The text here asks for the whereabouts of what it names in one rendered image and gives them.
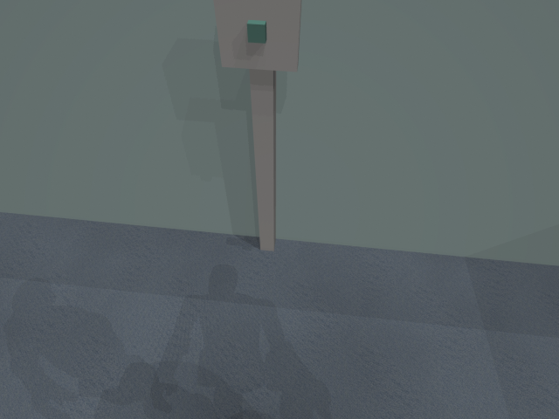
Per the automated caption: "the button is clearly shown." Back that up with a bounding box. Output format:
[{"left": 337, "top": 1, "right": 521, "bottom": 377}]
[{"left": 247, "top": 20, "right": 266, "bottom": 44}]

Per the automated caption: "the panel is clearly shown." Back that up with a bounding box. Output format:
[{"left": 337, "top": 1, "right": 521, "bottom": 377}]
[{"left": 213, "top": 0, "right": 301, "bottom": 251}]

